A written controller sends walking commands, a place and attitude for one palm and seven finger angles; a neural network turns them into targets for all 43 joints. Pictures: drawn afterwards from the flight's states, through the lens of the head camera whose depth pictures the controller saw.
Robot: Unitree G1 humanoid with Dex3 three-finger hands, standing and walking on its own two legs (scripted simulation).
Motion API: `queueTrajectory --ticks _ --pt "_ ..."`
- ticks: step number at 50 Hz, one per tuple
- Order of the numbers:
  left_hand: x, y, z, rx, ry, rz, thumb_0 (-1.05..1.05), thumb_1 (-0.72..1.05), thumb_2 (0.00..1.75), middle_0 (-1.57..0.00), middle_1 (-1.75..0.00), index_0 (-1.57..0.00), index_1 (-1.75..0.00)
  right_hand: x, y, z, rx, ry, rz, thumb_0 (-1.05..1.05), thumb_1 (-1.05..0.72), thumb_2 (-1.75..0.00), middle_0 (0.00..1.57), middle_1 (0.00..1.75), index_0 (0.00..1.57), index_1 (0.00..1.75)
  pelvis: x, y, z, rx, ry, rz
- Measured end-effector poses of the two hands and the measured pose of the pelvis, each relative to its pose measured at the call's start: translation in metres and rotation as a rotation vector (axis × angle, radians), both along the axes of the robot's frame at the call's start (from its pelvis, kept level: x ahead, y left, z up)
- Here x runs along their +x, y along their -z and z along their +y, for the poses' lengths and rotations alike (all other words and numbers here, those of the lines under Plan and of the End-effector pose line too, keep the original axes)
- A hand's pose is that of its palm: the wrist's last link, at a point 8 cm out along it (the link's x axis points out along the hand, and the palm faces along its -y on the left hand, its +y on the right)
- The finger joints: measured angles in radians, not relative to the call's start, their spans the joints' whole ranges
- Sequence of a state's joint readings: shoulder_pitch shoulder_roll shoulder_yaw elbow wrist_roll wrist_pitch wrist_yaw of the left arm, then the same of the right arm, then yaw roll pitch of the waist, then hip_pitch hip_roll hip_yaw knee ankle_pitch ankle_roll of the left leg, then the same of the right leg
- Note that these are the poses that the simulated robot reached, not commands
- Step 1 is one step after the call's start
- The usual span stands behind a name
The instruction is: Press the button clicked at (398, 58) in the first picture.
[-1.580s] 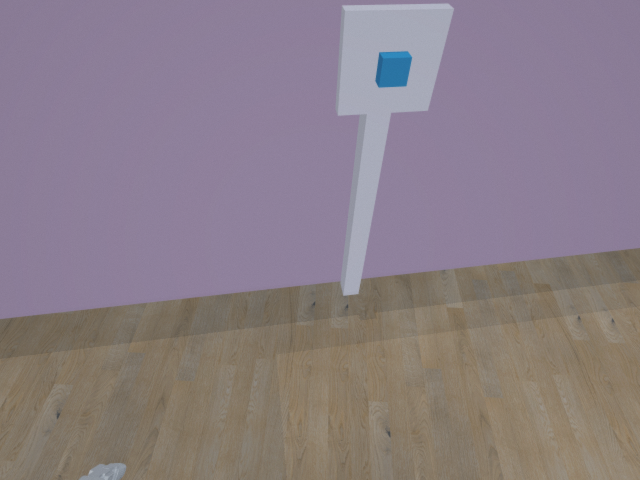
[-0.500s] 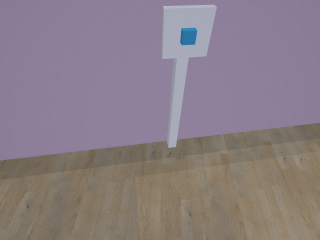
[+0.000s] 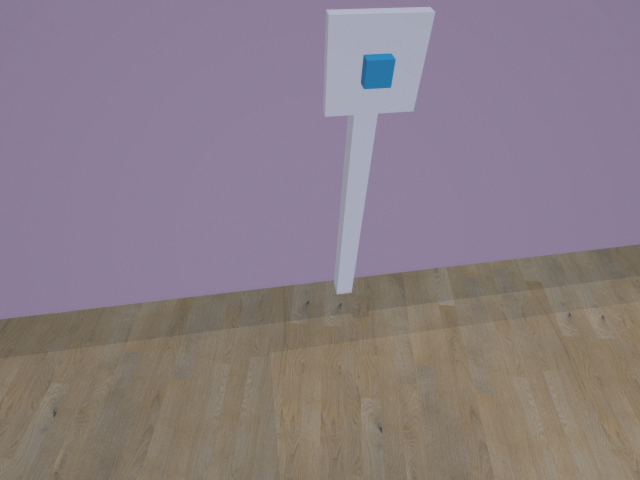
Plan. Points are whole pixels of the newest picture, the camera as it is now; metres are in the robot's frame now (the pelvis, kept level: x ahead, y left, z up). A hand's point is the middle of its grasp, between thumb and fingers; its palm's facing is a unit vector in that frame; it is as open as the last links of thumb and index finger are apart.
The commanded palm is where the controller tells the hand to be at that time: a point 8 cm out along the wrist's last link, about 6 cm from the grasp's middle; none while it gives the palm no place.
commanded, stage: walk to a spot facing it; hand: left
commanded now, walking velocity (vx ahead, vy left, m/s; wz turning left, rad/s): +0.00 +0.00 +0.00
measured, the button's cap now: (377, 70) +0.87 -0.07 +0.11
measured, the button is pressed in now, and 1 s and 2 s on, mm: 0 0 0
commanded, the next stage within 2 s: none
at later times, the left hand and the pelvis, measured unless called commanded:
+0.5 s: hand out of the picture +0.05 +0.17 -0.18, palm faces -0.15 -0.95 -0.27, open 7.4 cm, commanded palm none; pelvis -0.03 -0.02 -0.02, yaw -11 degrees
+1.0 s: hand out of the picture +0.12 +0.21 -0.18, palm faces -0.40 -0.89 -0.23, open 7.4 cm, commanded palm none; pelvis -0.04 +0.04 -0.01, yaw -28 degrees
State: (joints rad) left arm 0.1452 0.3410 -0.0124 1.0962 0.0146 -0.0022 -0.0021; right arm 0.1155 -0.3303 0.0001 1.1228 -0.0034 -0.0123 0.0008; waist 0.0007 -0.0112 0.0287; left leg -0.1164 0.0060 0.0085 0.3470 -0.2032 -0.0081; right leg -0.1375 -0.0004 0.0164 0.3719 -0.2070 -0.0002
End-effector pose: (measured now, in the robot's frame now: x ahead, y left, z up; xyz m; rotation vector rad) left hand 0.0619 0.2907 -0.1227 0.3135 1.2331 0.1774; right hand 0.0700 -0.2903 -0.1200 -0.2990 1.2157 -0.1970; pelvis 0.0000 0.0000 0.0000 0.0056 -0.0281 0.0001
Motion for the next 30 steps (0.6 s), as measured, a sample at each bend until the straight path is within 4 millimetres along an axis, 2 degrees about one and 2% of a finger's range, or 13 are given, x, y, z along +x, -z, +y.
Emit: queueTrajectory --ticks 8,12,18,23,30 --pt "0.003 0.001 -0.001 0.000 0.002 -0.005 0.00 0.90 0.90 -0.20 -0.30 -0.20 -0.29 0.003 -0.001 0.001 -0.004 0.008 -0.016 0.01 -0.90 -0.89 0.20 0.30 0.20 0.30 0.000 0.001 0.000 0.000 0.017 0.000" --pt "0.002 0.008 -0.009 -0.010 0.019 0.020 0.00 0.90 0.90 -0.20 -0.30 -0.20 -0.29 -0.004 0.004 0.008 0.010 0.049 -0.039 0.01 -0.90 -0.89 0.20 0.30 0.20 0.30 -0.004 0.005 0.000 0.005 0.058 0.005" --pt "-0.002 0.020 -0.035 -0.040 0.070 0.064 0.00 0.90 0.90 -0.20 -0.30 -0.20 -0.29 -0.031 0.025 0.017 0.073 0.132 -0.049 0.01 -0.90 -0.89 0.20 0.30 0.20 0.30 -0.014 0.016 -0.008 0.035 0.139 -0.002" --pt "-0.008 0.025 -0.064 -0.050 0.103 0.048 0.00 0.90 0.90 -0.20 -0.30 -0.20 -0.29 -0.060 0.048 0.012 0.122 0.200 -0.014 0.01 -0.90 -0.89 0.20 0.30 0.20 0.30 -0.022 0.027 -0.021 0.020 0.177 -0.006" --pt "-0.020 0.015 -0.086 -0.085 0.131 0.085 0.00 0.90 0.90 -0.20 -0.30 -0.20 -0.29 -0.088 0.033 0.008 0.125 0.271 0.010 0.01 -0.91 -0.89 0.20 0.30 0.20 0.30 -0.031 0.011 -0.025 0.025 0.240 0.023"
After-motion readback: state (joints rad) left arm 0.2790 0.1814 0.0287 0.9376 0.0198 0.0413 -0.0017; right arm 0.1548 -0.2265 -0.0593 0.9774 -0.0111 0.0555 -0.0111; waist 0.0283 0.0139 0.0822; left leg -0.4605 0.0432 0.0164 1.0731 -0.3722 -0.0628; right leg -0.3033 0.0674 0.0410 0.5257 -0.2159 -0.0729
